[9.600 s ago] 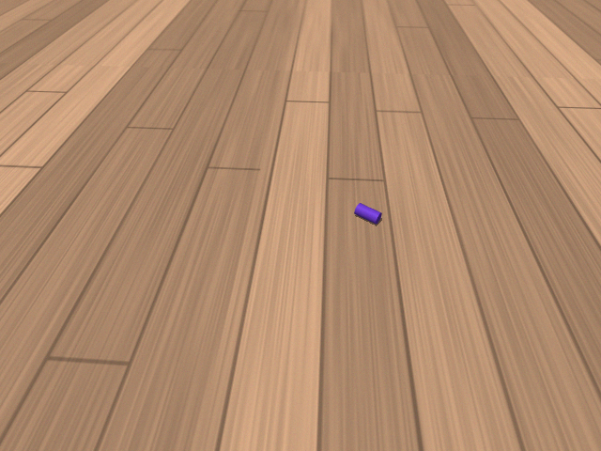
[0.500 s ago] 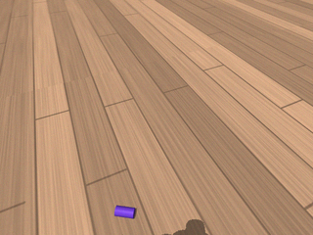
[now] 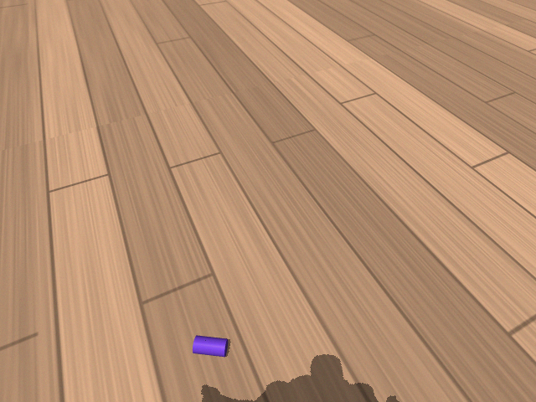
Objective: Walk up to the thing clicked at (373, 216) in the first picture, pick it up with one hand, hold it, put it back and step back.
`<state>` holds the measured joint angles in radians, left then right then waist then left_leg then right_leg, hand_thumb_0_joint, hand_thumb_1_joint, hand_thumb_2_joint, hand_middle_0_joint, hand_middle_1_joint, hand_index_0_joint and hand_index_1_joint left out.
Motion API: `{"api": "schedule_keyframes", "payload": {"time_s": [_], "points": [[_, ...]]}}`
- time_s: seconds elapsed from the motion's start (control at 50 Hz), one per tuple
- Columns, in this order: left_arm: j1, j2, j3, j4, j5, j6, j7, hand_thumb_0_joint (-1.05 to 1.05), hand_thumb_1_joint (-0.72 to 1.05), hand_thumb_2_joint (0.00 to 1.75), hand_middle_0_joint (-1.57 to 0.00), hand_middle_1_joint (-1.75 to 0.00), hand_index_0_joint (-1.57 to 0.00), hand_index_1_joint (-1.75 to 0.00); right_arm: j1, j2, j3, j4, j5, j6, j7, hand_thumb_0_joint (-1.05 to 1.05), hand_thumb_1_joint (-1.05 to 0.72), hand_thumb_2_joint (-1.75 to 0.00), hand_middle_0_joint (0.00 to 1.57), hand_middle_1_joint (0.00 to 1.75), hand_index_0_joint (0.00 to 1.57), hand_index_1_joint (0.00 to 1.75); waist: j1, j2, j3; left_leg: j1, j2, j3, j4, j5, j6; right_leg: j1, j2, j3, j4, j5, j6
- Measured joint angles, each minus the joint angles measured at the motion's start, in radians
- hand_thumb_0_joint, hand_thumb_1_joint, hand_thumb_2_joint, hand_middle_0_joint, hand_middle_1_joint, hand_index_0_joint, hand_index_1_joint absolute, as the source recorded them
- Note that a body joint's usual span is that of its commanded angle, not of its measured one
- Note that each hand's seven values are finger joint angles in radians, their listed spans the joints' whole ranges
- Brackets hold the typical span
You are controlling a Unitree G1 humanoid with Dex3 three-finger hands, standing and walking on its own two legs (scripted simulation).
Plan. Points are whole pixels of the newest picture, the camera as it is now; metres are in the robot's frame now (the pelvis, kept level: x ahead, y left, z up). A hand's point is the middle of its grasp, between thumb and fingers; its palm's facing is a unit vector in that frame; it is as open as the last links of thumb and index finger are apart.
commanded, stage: walk up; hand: left
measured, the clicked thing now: (210, 346) +0.42 +0.23 -0.75
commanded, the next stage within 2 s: none
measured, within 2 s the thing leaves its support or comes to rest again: neither
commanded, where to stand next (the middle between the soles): +0.03 +0.00 m, yaw -2 degrees
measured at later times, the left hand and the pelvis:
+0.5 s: hand out of the picture +0.02 +0.29 -0.18, palm faces -0.05 -0.95 -0.30, open 7.4 cm; pelvis -0.07 +0.02 -0.01, yaw -1 degrees
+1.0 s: hand out of the picture +0.05 +0.28 -0.13, palm faces +0.01 -0.88 -0.47, open 7.4 cm; pelvis -0.02 -0.01 -0.01, yaw -1 degrees
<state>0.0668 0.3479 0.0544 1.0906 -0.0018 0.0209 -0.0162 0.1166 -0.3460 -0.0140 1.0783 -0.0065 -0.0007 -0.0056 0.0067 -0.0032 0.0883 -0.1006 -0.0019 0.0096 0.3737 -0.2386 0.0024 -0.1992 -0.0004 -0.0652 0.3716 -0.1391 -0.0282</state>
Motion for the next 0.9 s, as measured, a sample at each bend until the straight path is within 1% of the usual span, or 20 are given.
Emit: {"api": "schedule_keyframes", "payload": {"time_s": [0.1, 0.18, 0.22, 0.26, 0.28, 0.3, 0.34, 0.38, 0.42, 0.46, 0.5, 0.56, 0.62, 0.64, 0.66, 0.68, 0.72, 0.76, 0.78, 0.9], "points": [[-0.033, 0.024, 0.013, -0.062, 0.002, 0.027, 0.003, 0.01, 0.90, 0.90, -0.20, -0.30, -0.20, -0.30, -0.033, -0.024, -0.019, -0.051, 0.009, 0.019, -0.006, 0.01, -0.91, -0.90, 0.21, 0.30, 0.20, 0.30, -0.002, 0.004, 0.063, -0.120, 0.002, -0.007, 0.166, -0.035, 0.011, -0.079, -0.002, -0.011, 0.079, -0.006, -0.008], [-0.055, 0.035, 0.016, -0.108, 0.024, 0.049, 0.003, 0.01, 0.90, 0.90, -0.20, -0.30, -0.20, -0.30, -0.022, -0.039, -0.040, -0.087, 0.003, 0.036, -0.005, 0.01, -0.91, -0.90, 0.21, 0.30, 0.20, 0.30, 0.001, -0.023, 0.081, -0.202, -0.033, -0.015, 0.412, -0.258, 0.032, -0.148, -0.032, 0.000, 0.153, -0.013, -0.001], [-0.066, 0.042, 0.015, -0.130, 0.032, 0.055, 0.004, 0.01, 0.90, 0.90, -0.20, -0.30, -0.20, -0.30, 0.002, -0.039, -0.045, -0.102, 0.003, 0.033, -0.002, 0.00, -0.91, -0.90, 0.20, 0.30, 0.20, 0.30, -0.006, -0.043, 0.078, -0.190, -0.030, -0.017, 0.410, -0.247, 0.035, -0.189, -0.049, 0.003, 0.192, -0.017, 0.010], [-0.075, 0.046, 0.011, -0.151, 0.035, 0.062, 0.000, 0.01, 0.90, 0.90, -0.20, -0.30, -0.20, -0.30, 0.036, -0.045, -0.051, -0.109, -0.010, 0.016, -0.001, 0.00, -0.91, -0.90, 0.20, 0.30, 0.20, 0.30, -0.019, -0.045, 0.066, -0.144, -0.009, -0.038, 0.273, -0.151, 0.022, -0.242, -0.054, -0.001, 0.259, -0.047, 0.015], [-0.084, 0.053, 0.015, -0.159, 0.037, 0.066, -0.002, 0.01, 0.90, 0.90, -0.20, -0.30, -0.20, -0.30, 0.045, -0.034, -0.055, -0.102, -0.022, 0.009, -0.006, 0.00, -0.91, -0.90, 0.20, 0.30, 0.20, 0.30, -0.017, -0.069, 0.080, -0.143, -0.023, -0.032, 0.278, -0.146, 0.014, -0.265, -0.048, 0.040, 0.318, -0.123, 0.014], [-0.086, 0.059, 0.020, -0.167, 0.040, 0.071, -0.003, 0.01, 0.90, 0.90, -0.20, -0.30, -0.20, -0.30, 0.057, -0.020, -0.055, -0.096, -0.033, 0.005, -0.010, 0.00, -0.91, -0.90, 0.20, 0.30, 0.20, 0.30, -0.013, -0.092, 0.091, -0.139, -0.033, -0.023, 0.283, -0.147, 0.012, -0.283, -0.025, 0.096, 0.387, -0.200, 0.011], [-0.062, 0.064, 0.028, -0.182, 0.049, 0.083, -0.009, 0.01, 0.90, 0.90, -0.20, -0.30, -0.20, -0.30, 0.096, -0.002, -0.048, -0.094, -0.042, 0.002, -0.017, 0.00, -0.91, -0.90, 0.21, 0.30, 0.20, 0.30, -0.022, -0.104, 0.084, -0.135, -0.030, -0.028, 0.274, -0.139, 0.012, -0.307, 0.033, 0.161, 0.531, -0.311, 0.012], [-0.032, 0.067, 0.033, -0.186, 0.052, 0.092, -0.021, 0.01, 0.90, 0.90, -0.20, -0.30, -0.20, -0.30, 0.133, 0.005, -0.050, -0.090, -0.044, -0.004, -0.028, 0.01, -0.91, -0.90, 0.21, 0.30, 0.21, 0.30, -0.031, -0.096, 0.064, -0.130, -0.011, -0.042, 0.247, -0.123, 0.010, -0.315, 0.082, 0.203, 0.666, -0.329, 0.015], [0.005, 0.076, 0.041, -0.191, 0.052, 0.094, -0.033, 0.01, 0.90, 0.90, -0.20, -0.30, -0.20, -0.30, 0.161, 0.004, -0.052, -0.090, -0.042, -0.014, -0.037, 0.01, -0.90, -0.90, 0.21, 0.30, 0.21, 0.30, -0.018, -0.099, 0.046, -0.118, 0.005, -0.031, 0.213, -0.106, 0.006, -0.305, 0.095, 0.239, 0.733, -0.290, 0.015], [0.048, 0.090, 0.049, -0.185, 0.050, 0.087, -0.043, 0.01, 0.90, 0.90, -0.20, -0.30, -0.20, -0.30, 0.184, -0.003, -0.059, -0.101, -0.038, -0.033, -0.036, 0.01, -0.90, -0.90, 0.21, 0.30, 0.21, 0.30, -0.012, -0.108, 0.033, -0.099, 0.015, -0.013, 0.187, -0.097, -0.001, -0.273, 0.078, 0.257, 0.717, -0.243, 0.018], [0.090, 0.101, 0.047, -0.165, 0.042, 0.075, -0.048, 0.01, 0.90, 0.90, -0.20, -0.30, -0.20, -0.30, 0.202, -0.014, -0.066, -0.124, -0.036, -0.046, -0.024, 0.01, -0.90, -0.90, 0.21, 0.30, 0.21, 0.30, -0.020, -0.110, 0.022, -0.070, 0.024, 0.003, 0.164, -0.094, -0.005, -0.227, 0.047, 0.253, 0.650, -0.235, 0.031], [0.137, 0.103, 0.034, -0.131, 0.030, 0.047, -0.051, 0.01, 0.90, 0.90, -0.20, -0.30, -0.20, -0.30, 0.221, -0.040, -0.072, -0.161, -0.043, -0.047, 0.002, 0.01, -0.90, -0.90, 0.21, 0.30, 0.21, 0.30, -0.038, -0.088, 0.000, -0.035, 0.048, 0.021, 0.145, -0.101, -0.004, -0.166, 0.007, 0.200, 0.499, -0.274, 0.048], [0.153, 0.095, 0.027, -0.123, 0.024, 0.011, -0.055, 0.01, 0.90, 0.90, -0.20, -0.30, -0.20, -0.30, 0.230, -0.069, -0.073, -0.187, -0.050, -0.031, 0.026, 0.01, -0.90, -0.90, 0.21, 0.30, 0.21, 0.30, -0.048, -0.048, -0.008, -0.023, 0.072, 0.030, 0.161, -0.123, -0.007, -0.103, -0.015, 0.126, 0.333, -0.318, 0.038], [0.157, 0.091, 0.027, -0.129, 0.021, -0.006, -0.054, 0.01, 0.90, 0.90, -0.20, -0.30, -0.20, -0.30, 0.232, -0.080, -0.073, -0.193, -0.050, -0.023, 0.032, 0.01, -0.90, -0.90, 0.21, 0.30, 0.21, 0.30, -0.049, -0.032, -0.007, -0.030, 0.080, 0.028, 0.187, -0.141, -0.007, -0.071, -0.016, 0.103, 0.260, -0.290, 0.033], [0.156, 0.083, 0.029, -0.135, 0.019, -0.024, -0.049, 0.01, 0.90, 0.90, -0.20, -0.30, -0.20, -0.30, 0.231, -0.092, -0.074, -0.195, -0.049, -0.014, 0.035, 0.01, -0.90, -0.90, 0.21, 0.30, 0.21, 0.30, -0.051, -0.003, 0.001, -0.045, 0.095, 0.016, 0.236, -0.168, 0.005, -0.048, -0.004, 0.085, 0.214, -0.183, 0.033], [0.153, 0.072, 0.030, -0.143, 0.021, -0.042, -0.042, 0.01, 0.90, 0.90, -0.20, -0.30, -0.20, -0.30, 0.229, -0.102, -0.075, -0.193, -0.042, -0.004, 0.034, 0.01, -0.90, -0.90, 0.21, 0.30, 0.20, 0.30, -0.055, 0.032, 0.016, -0.071, 0.109, -0.015, 0.319, -0.190, 0.024, -0.034, 0.013, 0.062, 0.211, -0.133, 0.034], [0.162, 0.052, 0.024, -0.164, 0.027, -0.063, -0.027, 0.01, 0.90, 0.90, -0.20, -0.30, -0.20, -0.30, 0.224, -0.102, -0.069, -0.179, -0.028, 0.020, 0.028, 0.01, -0.91, -0.90, 0.21, 0.30, 0.20, 0.30, -0.040, 0.065, 0.016, -0.144, 0.060, -0.085, 0.507, -0.237, 0.032, -0.018, 0.020, 0.048, 0.224, -0.152, 0.030], [0.189, 0.037, 0.013, -0.175, 0.027, -0.067, -0.023, 0.01, 0.90, 0.90, -0.20, -0.30, -0.20, -0.30, 0.215, -0.097, -0.063, -0.172, -0.019, 0.030, 0.031, 0.01, -0.91, -0.90, 0.20, 0.30, 0.20, 0.30, -0.010, 0.075, -0.004, -0.208, 0.005, -0.098, 0.631, -0.249, 0.032, 0.003, 0.012, 0.068, 0.199, -0.157, 0.017], [0.201, 0.030, 0.007, -0.175, 0.024, -0.068, -0.021, 0.01, 0.90, 0.90, -0.20, -0.30, -0.20, -0.30, 0.210, -0.096, -0.061, -0.175, -0.014, 0.028, 0.035, 0.01, -0.91, -0.90, 0.20, 0.30, 0.20, 0.30, -0.005, 0.083, -0.010, -0.236, -0.009, -0.102, 0.661, -0.229, 0.030, 0.022, 0.009, 0.071, 0.172, -0.150, 0.015], [0.226, 0.025, -0.005, -0.187, 0.012, -0.079, 0.019, 0.01, 0.90, 0.90, -0.21, -0.30, -0.20, -0.30, 0.185, -0.080, -0.057, -0.201, -0.011, 0.035, 0.043, 0.01, -0.91, -0.90, 0.20, 0.30, 0.20, 0.30, 0.003, 0.124, 0.000, -0.345, -0.018, -0.173, 0.623, -0.129, -0.011, 0.081, -0.001, 0.051, 0.111, -0.142, 0.029]]}}
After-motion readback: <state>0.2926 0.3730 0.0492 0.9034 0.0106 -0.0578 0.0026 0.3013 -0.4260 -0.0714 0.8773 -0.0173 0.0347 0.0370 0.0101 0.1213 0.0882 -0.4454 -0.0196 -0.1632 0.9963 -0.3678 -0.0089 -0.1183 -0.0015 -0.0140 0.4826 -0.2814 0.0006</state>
